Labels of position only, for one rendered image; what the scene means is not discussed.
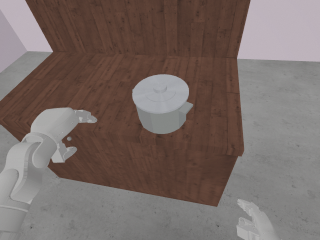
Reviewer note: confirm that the knob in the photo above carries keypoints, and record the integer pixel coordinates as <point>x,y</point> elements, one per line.
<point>159,87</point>

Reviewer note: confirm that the lid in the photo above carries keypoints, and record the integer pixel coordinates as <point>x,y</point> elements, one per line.
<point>149,101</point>

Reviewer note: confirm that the table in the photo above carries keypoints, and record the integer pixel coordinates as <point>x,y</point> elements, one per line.
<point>101,50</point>

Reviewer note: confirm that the pot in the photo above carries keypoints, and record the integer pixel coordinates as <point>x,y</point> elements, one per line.
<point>164,123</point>

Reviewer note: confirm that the robot right hand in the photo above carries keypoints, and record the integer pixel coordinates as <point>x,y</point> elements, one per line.
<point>260,224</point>

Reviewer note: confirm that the robot left forearm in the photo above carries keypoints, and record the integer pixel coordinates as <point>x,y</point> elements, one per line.
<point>21,180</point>

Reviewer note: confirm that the robot left hand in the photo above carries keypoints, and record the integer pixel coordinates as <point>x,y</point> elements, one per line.
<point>56,123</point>

